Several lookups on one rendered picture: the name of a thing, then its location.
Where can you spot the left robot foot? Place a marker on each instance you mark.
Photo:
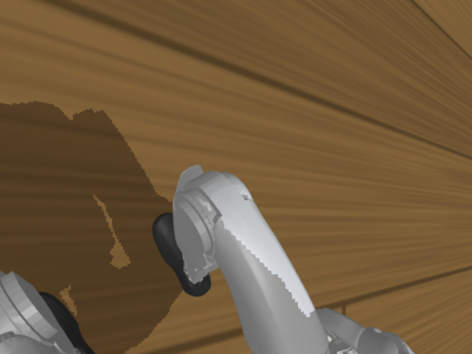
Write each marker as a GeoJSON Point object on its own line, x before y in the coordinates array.
{"type": "Point", "coordinates": [67, 323]}

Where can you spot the right robot foot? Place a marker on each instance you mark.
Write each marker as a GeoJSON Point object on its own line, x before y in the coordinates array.
{"type": "Point", "coordinates": [163, 234]}

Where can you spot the right robot hand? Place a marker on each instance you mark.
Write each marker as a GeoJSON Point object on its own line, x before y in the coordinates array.
{"type": "Point", "coordinates": [344, 331]}

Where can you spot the right robot arm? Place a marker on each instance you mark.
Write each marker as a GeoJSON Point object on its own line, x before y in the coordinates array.
{"type": "Point", "coordinates": [374, 341]}

